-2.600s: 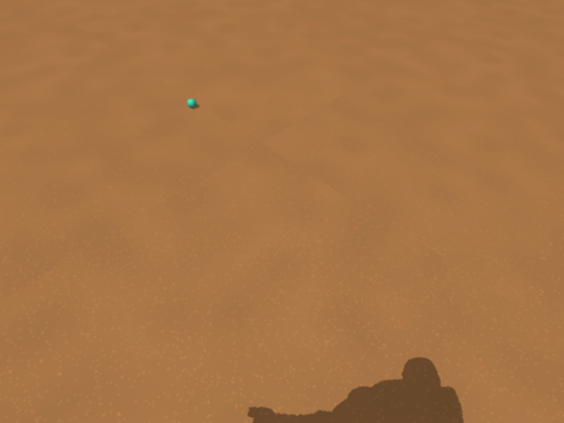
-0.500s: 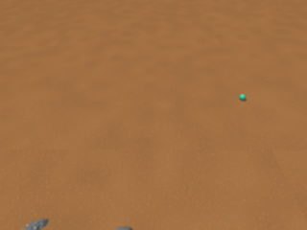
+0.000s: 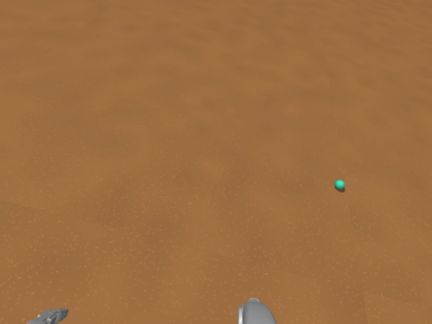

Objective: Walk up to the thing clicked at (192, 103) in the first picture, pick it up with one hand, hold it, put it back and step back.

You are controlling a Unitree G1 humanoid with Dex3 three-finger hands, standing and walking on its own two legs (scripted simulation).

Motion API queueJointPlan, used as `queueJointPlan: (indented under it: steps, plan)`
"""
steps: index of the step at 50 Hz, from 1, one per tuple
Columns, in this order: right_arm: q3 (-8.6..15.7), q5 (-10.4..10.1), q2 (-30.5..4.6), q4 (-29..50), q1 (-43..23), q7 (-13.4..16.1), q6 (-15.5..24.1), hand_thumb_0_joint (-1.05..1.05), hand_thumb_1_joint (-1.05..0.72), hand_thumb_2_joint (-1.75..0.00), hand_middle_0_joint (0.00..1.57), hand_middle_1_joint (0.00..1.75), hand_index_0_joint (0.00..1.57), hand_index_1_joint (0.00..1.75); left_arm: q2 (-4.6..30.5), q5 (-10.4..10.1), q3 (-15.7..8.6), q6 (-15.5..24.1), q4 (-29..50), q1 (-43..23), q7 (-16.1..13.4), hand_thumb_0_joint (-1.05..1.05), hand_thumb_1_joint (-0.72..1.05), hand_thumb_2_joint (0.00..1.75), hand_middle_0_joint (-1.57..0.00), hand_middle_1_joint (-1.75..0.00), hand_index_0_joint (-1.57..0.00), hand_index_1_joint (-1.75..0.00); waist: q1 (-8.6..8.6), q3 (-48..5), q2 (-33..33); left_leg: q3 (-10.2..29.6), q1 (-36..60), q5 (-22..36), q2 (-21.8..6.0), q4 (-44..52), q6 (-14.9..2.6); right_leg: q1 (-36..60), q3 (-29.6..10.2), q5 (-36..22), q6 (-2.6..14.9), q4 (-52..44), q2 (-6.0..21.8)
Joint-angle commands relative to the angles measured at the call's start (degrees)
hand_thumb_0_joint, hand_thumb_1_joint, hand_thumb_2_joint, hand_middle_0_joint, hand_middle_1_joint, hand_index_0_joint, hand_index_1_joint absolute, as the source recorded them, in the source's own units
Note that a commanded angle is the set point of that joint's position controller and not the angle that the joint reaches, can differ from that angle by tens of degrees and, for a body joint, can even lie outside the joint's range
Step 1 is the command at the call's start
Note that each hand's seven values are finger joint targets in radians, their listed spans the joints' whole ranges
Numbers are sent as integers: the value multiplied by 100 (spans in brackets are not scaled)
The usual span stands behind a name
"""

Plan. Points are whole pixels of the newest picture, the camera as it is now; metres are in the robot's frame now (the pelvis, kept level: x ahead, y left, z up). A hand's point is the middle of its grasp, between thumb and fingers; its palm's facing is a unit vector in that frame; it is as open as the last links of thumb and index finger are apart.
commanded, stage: walk up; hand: left
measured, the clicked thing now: (339, 184) +1.02 -0.85 -0.73
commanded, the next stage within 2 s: none
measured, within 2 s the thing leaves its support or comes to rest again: neither
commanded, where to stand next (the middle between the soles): +0.89 -1.32 m, yaw +41 degrees
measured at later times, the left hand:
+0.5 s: hand (188, 299) +0.20 +0.04 -0.13, palm faces +0.26 -0.89 -0.37, open 7.4 cm
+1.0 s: hand (290, 241) +0.35 -0.21 -0.14, palm faces +0.37 -0.86 -0.35, open 7.4 cm
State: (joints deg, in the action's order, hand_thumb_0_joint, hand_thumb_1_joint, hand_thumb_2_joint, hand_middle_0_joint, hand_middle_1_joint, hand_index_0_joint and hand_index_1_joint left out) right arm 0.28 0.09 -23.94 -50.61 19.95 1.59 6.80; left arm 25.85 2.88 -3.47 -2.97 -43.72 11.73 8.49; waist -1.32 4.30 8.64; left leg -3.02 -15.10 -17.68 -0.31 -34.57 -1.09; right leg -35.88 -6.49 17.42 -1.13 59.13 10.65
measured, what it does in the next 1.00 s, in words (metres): steps to the right, turning left: right foot, then left foot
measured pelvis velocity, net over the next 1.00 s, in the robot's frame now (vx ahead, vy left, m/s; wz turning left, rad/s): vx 0.38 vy -0.50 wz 0.42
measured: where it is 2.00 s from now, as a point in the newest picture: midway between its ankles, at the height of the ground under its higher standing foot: (367, 246)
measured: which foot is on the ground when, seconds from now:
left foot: down 0.00-0.16, up 0.18-0.52, down 0.54-0.86, up 0.88-1.00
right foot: up 0.00-0.14, down 0.16-0.54, up 0.56-0.82, down 0.84-1.00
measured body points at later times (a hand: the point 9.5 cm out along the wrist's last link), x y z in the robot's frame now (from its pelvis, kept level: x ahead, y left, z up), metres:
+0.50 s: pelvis +0.22 -0.26 +0.00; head +0.24 -0.23 +0.45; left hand +0.19 +0.09 -0.11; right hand +0.38 -0.57 -0.09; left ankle +0.29 -0.15 -0.70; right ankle +0.21 -0.28 -0.72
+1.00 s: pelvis +0.38 -0.50 -0.02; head +0.39 -0.49 +0.43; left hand +0.33 -0.17 -0.12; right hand +0.58 -0.83 -0.10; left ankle +0.37 -0.35 -0.67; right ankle +0.46 -0.60 -0.72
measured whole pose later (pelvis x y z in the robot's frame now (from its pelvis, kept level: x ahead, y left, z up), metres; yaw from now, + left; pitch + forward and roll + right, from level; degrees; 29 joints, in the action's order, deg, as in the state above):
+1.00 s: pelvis +0.38 -0.50 -0.02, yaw +24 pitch -1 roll +0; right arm 3.2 0.4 -29.3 -55.8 17.5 6.1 3.6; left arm 23.9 2.9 -5.1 -3.6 -42.0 14.9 4.9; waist -1.8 1.9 1.6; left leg 0.1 -34.5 -27.3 -3.2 -64.6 -3.6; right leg -23.8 3.9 22.3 1.1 46.6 3.7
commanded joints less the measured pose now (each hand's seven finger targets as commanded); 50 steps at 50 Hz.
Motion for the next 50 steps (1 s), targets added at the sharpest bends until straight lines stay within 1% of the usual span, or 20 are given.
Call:
queueJointPlan:
  steps: [1, 4, 6, 8, 9, 10, 16, 22, 25, 26, 27, 28, 29, 34, 39, 41, 42, 43, 44, 50]
  plan:
    - [780, 95, -2375, 337, -37, 161, 177, 0, -90, -90, 20, 30, 20, 30, 1150, -8, -540, 44, 617, -580, 36, 0, 90, 90, -20, -30, -20, -30, 81, -142, -1727, 1342, -975, -1224, -1068, 1727, -1087, 489, 417, -381, 37, -917, -103]
    - [796, 106, -2413, 279, 58, 225, 108, 0, -90, -90, 20, 30, 20, 30, 1099, -29, -592, 82, 680, -793, 36, 0, 90, 90, -20, -30, -20, -30, 84, -271, -1862, 1459, -719, -668, -1249, 1317, -1055, 683, 437, -220, 99, -1339, -211]
    - [777, 117, -2366, 398, -428, 289, 16, 0, -90, -90, 20, 30, 20, 30, 1132, -16, -681, 112, 537, -222, 9, 0, 90, 90, -20, -30, -20, -30, -424, -545, -1895, 1262, -1336, -58, -1294, 494, -906, 1939, 653, -104, 212, -1908, -408]
    - [358, 100, -1156, 468, -58, 349, -65, 0, -90, -90, 20, 30, 20, 30, 1941, 126, -964, 240, 51, 1404, -152, 0, 90, 90, -20, -30, -20, -30, -1236, -1292, 1032, -126, -3311, -1022, 96, -3241, -330, 4196, -875, 698, 427, -3475, 386]
    - [383, 24, -1241, 501, 229, 458, -100, 0, -90, -90, 20, 30, 20, 30, 2339, 80, -908, 266, 234, 863, -269, 0, 90, 90, -20, -30, -20, -30, -886, -1402, 1597, -165, -4113, -1646, 232, -4013, -240, 4485, -2626, 1168, 893, -4557, 1412]
    - [432, 58, -1420, 250, 196, 551, -130, 0, -90, -90, 20, 30, 20, 30, 2292, -53, -905, 285, 397, 303, -375, 0, 90, 90, -20, -30, -20, -30, -604, -1275, 1181, 334, -3726, -1271, -316, -4373, -283, 3814, -2576, 1534, 954, -4542, 1431]
    - [505, 58, -1503, -371, 690, 333, -137, 0, -90, -90, 20, 30, 20, 30, 1172, -80, -605, 297, 440, -207, -423, 0, 90, 90, -20, -30, -20, -30, -73, -478, 392, 118, -2316, -302, -352, -2674, -210, 2543, 89, -456, 1340, -3826, 302]
    - [508, -29, -1364, -31, 651, 314, -184, 0, -90, -90, 20, 30, 20, 30, 936, 45, -529, 197, 803, -151, -390, 0, 90, 90, -20, -30, -20, -30, -79, -311, -158, -352, -1169, 603, -241, -1174, -294, 2206, 516, -1417, 992, -3799, 353]
    - [607, -93, -1461, -159, 1907, 434, -193, 0, -90, -90, 20, 30, 20, 30, 986, 62, -473, 183, 1117, -447, -410, 0, 90, 90, -20, -30, -20, -30, 575, -672, -509, -217, 1081, 1263, -182, -139, -720, 983, 1143, -3226, 365, -1916, -31]
    - [752, -53, -1803, -202, 2402, 519, -209, 0, -90, -90, 20, 30, 20, 30, 861, 55, -420, 221, 1241, -416, -431, 0, 90, 90, -20, -30, -20, -30, 912, -889, -1101, 517, 2130, 1082, -569, 217, -1045, 31, 1355, -2854, 41, -620, -510]
    - [880, 66, -2176, 9, 2339, 618, -222, 0, -90, -90, 20, 30, 20, 30, 536, 116, -374, 232, 1374, -217, -441, 0, 90, 90, -20, -30, -20, -30, 930, -1024, -2182, 3213, 2807, 819, -2232, 715, -1801, -1596, 1083, 1472, -236, 1169, -1143]
    - [896, -115, -2422, 345, 1871, 721, -197, 0, -90, -90, 20, 30, 20, 30, 1098, 163, -476, 131, 1378, -56, -450, 0, 90, 90, -20, -30, -20, -30, 712, -1171, -1093, 4830, 2151, 209, -3351, 1273, -2358, -1672, -46, 1607, -487, 2440, -909]
    - [895, -242, -2549, 545, 1046, 773, -165, 0, -90, -90, 20, 30, 20, 30, 1535, 110, -536, 65, 1332, -70, -436, 0, 90, 90, -20, -30, -20, -30, 537, -1151, -953, 4898, 1873, -128, -3600, 1579, -2452, -1804, -510, 1563, -450, 2892, -650]
    - [609, 59, -2224, 514, -150, 648, 10, 0, -90, -90, 20, 30, 20, 30, 1314, 32, -652, -76, 840, 253, -197, 0, 90, 90, -20, -30, -20, -30, -131, -198, -1175, 1495, -1487, -781, -1606, 1107, -1312, 147, -155, 326, -36, 1238, -170]
    - [782, 245, -2646, 315, -147, 473, 26, 0, -90, -90, 20, 30, 20, 30, 1099, -2, -658, -127, 781, 283, -105, 0, 90, 90, -20, -30, -20, -30, -7, -507, -1951, 1222, -1765, -1483, -1249, 924, -1085, 1233, 761, 702, 83, -662, -528]
    - [716, 258, -2426, 346, -595, 468, -74, 0, -90, -90, 20, 30, 20, 30, 1089, 28, -734, -116, 404, 1258, -210, 0, 90, 90, -20, -30, -20, -30, -658, -760, -1424, 679, -2464, -1321, -887, -219, -823, 2548, 1366, 90, 40, -1855, -957]
    - [561, 251, -1874, 344, -521, 505, -137, 0, -90, -90, 20, 30, 20, 30, 1383, 124, -849, -89, 186, 1914, -286, 0, 90, 90, -20, -30, -20, -30, -1042, -882, -260, 96, -3032, -1501, -352, -1719, -549, 3158, 1190, 354, 129, -2419, -993]
    - [376, 150, -1197, 441, -415, 540, -167, 0, -90, -90, 20, 30, 20, 30, 2024, 185, -945, -14, 330, 2028, -346, 0, 90, 90, -20, -30, -20, -30, -1115, -533, 1374, -130, -4196, -2289, 566, -3534, -211, 2878, -1525, 1259, 662, -3752, 494]
    - [480, 166, -1367, 514, -444, 680, -176, 0, -90, -90, 20, 30, 20, 30, 2442, 34, -949, 80, 745, 671, -470, 0, 90, 90, -20, -30, -20, -30, -412, -305, 1350, 417, -4091, -1736, 1, -3882, -193, 2393, -3314, 1617, 1538, -4706, 1269]
    - [587, -55, -1664, -470, 760, 474, -130, 0, -90, -90, 20, 30, 20, 30, 1342, 52, -617, 68, 728, -205, -516, 0, 90, 90, -20, -30, -20, -30, 172, -105, 417, -59, -1848, -801, -196, -2437, -358, 1511, -505, 535, 1764, -3618, 296]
